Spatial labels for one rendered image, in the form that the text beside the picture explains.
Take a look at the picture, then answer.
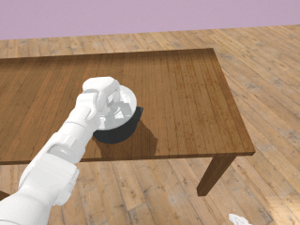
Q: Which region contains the table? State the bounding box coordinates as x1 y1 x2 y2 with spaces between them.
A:
0 48 256 202

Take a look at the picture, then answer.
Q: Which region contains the left robot forearm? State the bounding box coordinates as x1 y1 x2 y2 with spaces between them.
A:
18 87 107 190

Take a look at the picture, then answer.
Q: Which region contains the knob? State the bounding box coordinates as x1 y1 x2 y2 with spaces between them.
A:
106 95 114 107

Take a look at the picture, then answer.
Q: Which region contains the robot left hand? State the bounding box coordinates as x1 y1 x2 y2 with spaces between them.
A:
82 77 121 115

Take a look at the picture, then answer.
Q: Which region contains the robot left upper arm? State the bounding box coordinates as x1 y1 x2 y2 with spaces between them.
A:
0 152 80 225

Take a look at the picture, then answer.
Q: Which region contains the lid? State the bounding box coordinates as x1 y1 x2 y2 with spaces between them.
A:
97 85 137 130

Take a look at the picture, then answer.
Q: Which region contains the pot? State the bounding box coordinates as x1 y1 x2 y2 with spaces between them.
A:
93 106 143 144

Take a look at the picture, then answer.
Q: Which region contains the robot right hand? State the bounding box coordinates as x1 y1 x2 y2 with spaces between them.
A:
229 214 252 225

